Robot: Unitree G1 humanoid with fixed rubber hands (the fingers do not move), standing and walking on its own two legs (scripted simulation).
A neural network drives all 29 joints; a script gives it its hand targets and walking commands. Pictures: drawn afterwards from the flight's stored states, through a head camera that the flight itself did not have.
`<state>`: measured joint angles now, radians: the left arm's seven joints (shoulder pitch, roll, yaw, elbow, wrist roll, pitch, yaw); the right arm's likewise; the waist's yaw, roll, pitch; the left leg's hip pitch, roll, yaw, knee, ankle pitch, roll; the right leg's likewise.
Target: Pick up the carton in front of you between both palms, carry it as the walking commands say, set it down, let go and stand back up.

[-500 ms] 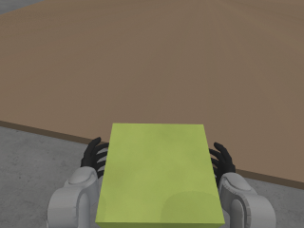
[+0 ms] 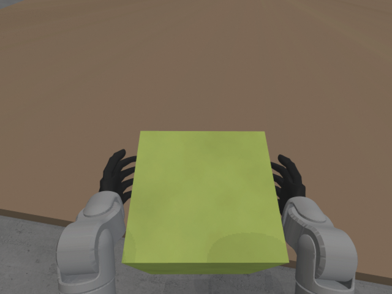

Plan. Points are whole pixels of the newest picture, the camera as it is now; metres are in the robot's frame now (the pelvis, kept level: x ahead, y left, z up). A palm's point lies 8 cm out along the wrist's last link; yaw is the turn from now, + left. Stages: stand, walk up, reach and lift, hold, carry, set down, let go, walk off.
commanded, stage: carry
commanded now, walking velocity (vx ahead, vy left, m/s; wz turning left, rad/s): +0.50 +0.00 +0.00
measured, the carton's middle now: (201, 211) +0.27 +0.00 +0.07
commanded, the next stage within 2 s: none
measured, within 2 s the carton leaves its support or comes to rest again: neither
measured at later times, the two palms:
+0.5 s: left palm (151, 68) +0.68 +0.14 +0.15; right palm (254, 71) +0.68 -0.16 +0.15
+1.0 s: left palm (159, 22) +1.01 +0.15 +0.17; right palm (236, 20) +1.05 -0.15 +0.18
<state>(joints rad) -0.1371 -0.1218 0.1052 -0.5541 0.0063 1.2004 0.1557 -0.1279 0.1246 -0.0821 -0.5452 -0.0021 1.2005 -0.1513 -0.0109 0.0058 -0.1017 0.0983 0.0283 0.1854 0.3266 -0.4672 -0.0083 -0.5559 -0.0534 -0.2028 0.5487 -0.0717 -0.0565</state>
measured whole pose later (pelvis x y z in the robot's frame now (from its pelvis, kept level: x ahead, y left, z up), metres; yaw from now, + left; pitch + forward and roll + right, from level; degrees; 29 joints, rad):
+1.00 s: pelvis +0.69 -0.05 +0.06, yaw +1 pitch +4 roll -1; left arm -0.53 -0.09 0.23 -0.23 -0.04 1.14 0.20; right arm -0.50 0.15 -0.29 -0.29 -0.01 1.15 -0.17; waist 0.14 -0.01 0.08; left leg -0.53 -0.05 -0.07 1.59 -0.37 0.06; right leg -0.56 0.06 -0.15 0.78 -0.30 -0.14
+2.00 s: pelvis +1.35 -0.06 +0.11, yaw +2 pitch +5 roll +1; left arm 0.00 -0.13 0.05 -0.47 0.04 1.16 0.13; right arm 0.02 0.13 -0.05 -0.49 -0.04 1.17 -0.13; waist 0.03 -0.01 -0.11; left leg -0.50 0.06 0.09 0.89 -0.34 -0.01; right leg -0.19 -0.04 -0.18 0.32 -0.21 -0.04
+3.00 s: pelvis +1.99 -0.06 +0.12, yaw +1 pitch +4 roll +2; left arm 0.05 -0.13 0.05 -0.55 0.02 1.17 0.13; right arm 0.06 0.13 -0.02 -0.57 -0.05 1.19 -0.14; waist 0.03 0.01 -0.11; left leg -0.60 0.12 0.11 0.78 -0.14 -0.02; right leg -0.10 -0.04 -0.21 0.24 -0.22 -0.04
